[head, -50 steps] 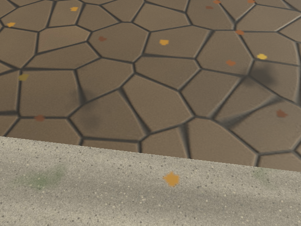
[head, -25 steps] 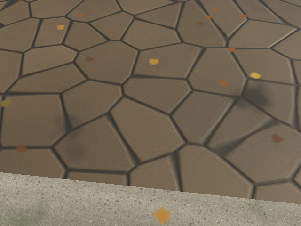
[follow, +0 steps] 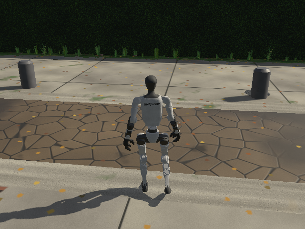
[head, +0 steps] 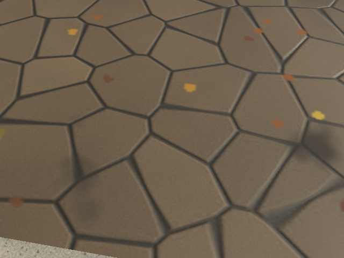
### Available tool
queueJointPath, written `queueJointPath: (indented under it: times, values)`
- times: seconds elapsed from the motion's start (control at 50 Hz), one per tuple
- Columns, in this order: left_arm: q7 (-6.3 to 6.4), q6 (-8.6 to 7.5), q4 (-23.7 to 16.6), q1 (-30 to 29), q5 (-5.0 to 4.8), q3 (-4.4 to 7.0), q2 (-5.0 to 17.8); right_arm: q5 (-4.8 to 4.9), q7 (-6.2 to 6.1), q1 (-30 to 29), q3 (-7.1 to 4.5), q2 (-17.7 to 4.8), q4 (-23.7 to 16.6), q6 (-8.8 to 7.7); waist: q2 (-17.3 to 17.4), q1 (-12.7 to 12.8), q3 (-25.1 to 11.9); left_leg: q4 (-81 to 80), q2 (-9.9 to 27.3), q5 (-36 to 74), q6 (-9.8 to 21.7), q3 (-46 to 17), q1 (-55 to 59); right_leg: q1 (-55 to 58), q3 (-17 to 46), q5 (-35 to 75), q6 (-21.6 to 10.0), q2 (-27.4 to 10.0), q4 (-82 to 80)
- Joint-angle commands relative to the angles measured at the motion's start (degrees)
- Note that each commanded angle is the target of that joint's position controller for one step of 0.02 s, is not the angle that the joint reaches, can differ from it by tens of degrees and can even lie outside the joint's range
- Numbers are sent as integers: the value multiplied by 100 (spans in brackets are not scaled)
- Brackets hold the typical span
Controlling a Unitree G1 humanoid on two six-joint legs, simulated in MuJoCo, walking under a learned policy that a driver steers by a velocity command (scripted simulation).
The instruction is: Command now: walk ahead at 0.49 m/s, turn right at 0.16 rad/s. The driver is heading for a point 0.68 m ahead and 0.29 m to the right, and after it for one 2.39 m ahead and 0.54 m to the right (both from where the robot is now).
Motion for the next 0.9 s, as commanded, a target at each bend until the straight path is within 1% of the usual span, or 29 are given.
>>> queueJointPath:
  times: [0.02, 0.04, 0.1, 0.16, 0.22, 0.28, 0.34, 0.36, 0.4, 0.42, 0.44, 0.46, 0.48, 0.5, 0.52, 0.54, 0.56, 0.58, 0.6, 0.62, 0.66, 0.68, 0.72, 0.74, 0.8, 0.82, 0.86, 0.88, 0.9]
  values:
    - [74, 55, -298, 155, 8, 155, 412, -110, 0, 135, -73, -456, -125, -111, 707, -5, -436, -1992, 1525, -527, 749, -1693, 1096, -1179, 327, 652, -107, -648, 32]
    - [76, 130, -268, 243, 1, 147, 279, -109, -13, 215, -82, -469, -61, -132, 698, 44, -366, -2118, 1482, -362, 767, -1420, 929, -1112, 331, 725, -88, -660, -82]
    - [93, 230, -424, -167, 17, 203, 333, -135, -126, 479, -128, -662, 70, -171, 523, 26, -83, -2332, 1465, 155, 768, -860, 997, -1706, 509, 1442, -8, -601, -632]
    - [30, 191, -557, -554, 72, 233, 320, -143, -224, 650, -125, -706, 102, -161, 439, -54, -5, -2367, 1430, 561, 659, -400, 1316, -2044, 568, 2370, 50, -449, -1497]
    - [-78, 163, -739, -1074, 96, 187, 237, -113, -294, 755, -109, -751, 92, -143, 396, -204, 137, -2451, 1367, 725, 528, 89, 1467, -1938, 187, 2978, 62, -365, -2320]
    - [-187, 165, -1005, -1635, 106, 98, 108, -74, -331, 1158, -122, -799, 204, -65, 280, -432, 349, -2338, 1525, 1043, 498, 348, 2099, -2180, -54, 2932, 4, -336, -2858]
    - [-317, 166, -1325, -2034, 92, 52, 87, -19, -342, 1384, -166, -896, 245, 86, 262, -527, 446, -1920, 1751, 1715, 488, 517, 2863, -2466, -338, 2296, -103, -254, -3166]
    - [-365, 165, -1418, -2067, 81, 56, 115, 0, -351, 1352, -183, -947, 218, 136, 314, -474, 422, -1704, 1795, 2254, 452, 600, 2984, -2357, -477, 2000, -170, -178, -3240]
    - [-429, 179, -1520, -1825, 68, 137, 307, 24, -392, 1173, -233, -1129, 99, 213, 585, -210, 78, -957, 1796, 4362, 330, 795, 3047, -1560, -882, 1408, -371, 191, -3247]
    - [-438, 191, -1475, -1368, 53, 231, 494, 27, -416, 1099, -254, -1213, 43, 259, 722, 73, -243, -232, 1762, 5285, 265, 864, 2988, -877, -1030, 1147, -505, 435, -3203]
    - [-411, 194, -1311, -547, 31, 387, 786, 45, -427, 972, -253, -1258, -19, 292, 709, 540, -701, 865, 1606, 5436, 124, 960, 2642, 306, -1048, 1367, -702, 669, -3519]
    - [-293, 234, -1107, 413, 45, 598, 1253, 25, -430, 928, -222, -1226, -131, 251, 332, 984, -1244, 2478, 1379, 4068, -134, 963, 1376, 2095, -177, 1478, -1016, 306, -3800]
    - [-217, 236, -1057, 577, 14, 697, 1841, -171, -288, 1472, 63, -260, -410, 71, -1224, 362, -1777, 4646, 194, -1649, -519, 605, -1350, 4259, 2950, 989, -2083, -1258, -4055]
    - [-203, 191, -1166, 825, 100, 567, 1523, 90, -191, 979, 47, -568, -580, -230, -820, 615, -2514, 5494, -187, -2581, -449, -762, -2204, 4823, 4676, 560, -2419, -1735, -5034]
    - [-181, 148, -1147, 657, 161, 469, 1143, 294, -135, 347, -32, -844, -757, -385, -535, 752, -1782, 5406, 183, -2091, -259, -980, -2763, 4467, 3764, 952, -2022, -1518, -5111]
    - [-178, 105, -1233, 239, 127, 401, 905, 255, -148, 219, -12, -824, -789, -442, -50, 508, -1281, 4871, 463, -1595, -167, -957, -2617, 3610, 2978, 1408, -1779, -1266, -5092]
    - [-187, 90, -1361, -242, 121, 339, 719, 99, -193, 198, -60, -849, -732, -423, 271, 223, -890, 4325, 644, -1355, -205, -910, -2183, 2639, 2411, 1980, -1628, -1043, -5183]
    - [-170, 78, -1473, -514, 164, 285, 597, 28, -208, 312, -120, -919, -720, -340, 244, 1, -740, 4017, 768, -1224, -262, -936, -1709, 1979, 2076, 2393, -1588, -890, -5322]
    - [-153, 79, -1527, -604, 179, 277, 625, -3, -207, 403, -142, -892, -744, -248, 211, -135, -654, 3769, 804, -1172, -340, -925, -1452, 1587, 1970, 2518, -1583, -816, -5448]
    - [-125, 74, -1545, -599, 149, 291, 707, -34, -214, 436, -142, -818, -785, -177, 202, -209, -561, 3451, 821, -1145, -437, -864, -1364, 1309, 1830, 2678, -1588, -769, -5531]
    - [-47, 66, -1552, -464, 130, 342, 921, -100, -243, 138, -100, -676, -930, -92, 135, -183, -374, 2715, 764, -697, -623, -707, -1344, 852, 1477, 2936, -1546, -623, -5649]
    - [-9, 74, -1547, -381, 117, 367, 1001, -116, -250, -106, -76, -624, -1020, -77, 74, -112, -306, 2240, 689, -287, -685, -650, -1310, 712, 1321, 2900, -1467, -500, -5662]
    - [33, 114, -1538, -238, 87, 383, 1032, -110, -224, -556, -24, -517, -1147, -86, -91, 70, -235, 1202, 465, 655, -704, -580, -1010, 494, 1023, 2591, -1216, -194, -5573]
    - [45, 146, -1526, -169, 88, 387, 1040, -101, -209, -762, -6, -490, -1219, -100, -167, 155, -172, 753, 309, 1037, -690, -516, -823, 389, 933, 2748, -1089, -89, -5446]
    - [64, 260, -1422, 182, 71, 394, 1025, -46, -163, -1064, -30, -592, -1439, -124, -383, 310, -307, 125, -27, 1485, -619, -519, -456, 594, 1145, 3020, -808, -92, -4937]
    - [85, 302, -1422, 221, 59, 383, 976, -41, -148, -1046, -60, -680, -1474, -123, -439, 283, -389, -40, -70, 1387, -576, -613, -396, 802, 1329, 2939, -732, -133, -4703]
    - [148, 374, -1525, 90, 82, 373, 924, -46, -124, -836, -130, -872, -1459, -150, -573, 118, -531, -229, -80, 1028, -439, -751, -235, 1180, 1715, 2993, -609, -224, -4145]
    - [173, 397, -1630, -98, 86, 361, 885, -73, -123, -544, -159, -930, -1389, -181, -613, -69, -639, -437, -41, 1132, -334, -723, 87, 1234, 1794, 3036, -494, -143, -3768]
    - [174, 393, -1761, -243, 99, 316, 749, -158, -146, -141, -201, -1059, -1329, -217, -516, -290, -926, -637, 214, 1808, -157, -766, 835, 1060, 1664, 2995, -270, 161, -3079]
